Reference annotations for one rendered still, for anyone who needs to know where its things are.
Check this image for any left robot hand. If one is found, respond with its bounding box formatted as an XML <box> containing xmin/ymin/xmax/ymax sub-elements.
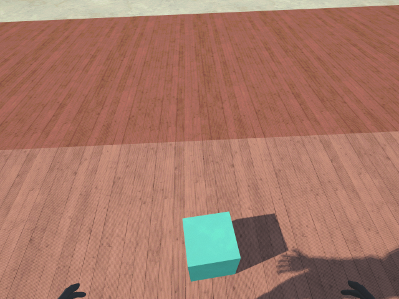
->
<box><xmin>58</xmin><ymin>283</ymin><xmax>86</xmax><ymax>299</ymax></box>

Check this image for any right robot hand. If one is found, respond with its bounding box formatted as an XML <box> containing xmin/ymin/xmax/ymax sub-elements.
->
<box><xmin>341</xmin><ymin>280</ymin><xmax>375</xmax><ymax>299</ymax></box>

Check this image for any carton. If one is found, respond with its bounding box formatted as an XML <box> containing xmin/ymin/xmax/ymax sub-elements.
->
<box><xmin>183</xmin><ymin>212</ymin><xmax>241</xmax><ymax>282</ymax></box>

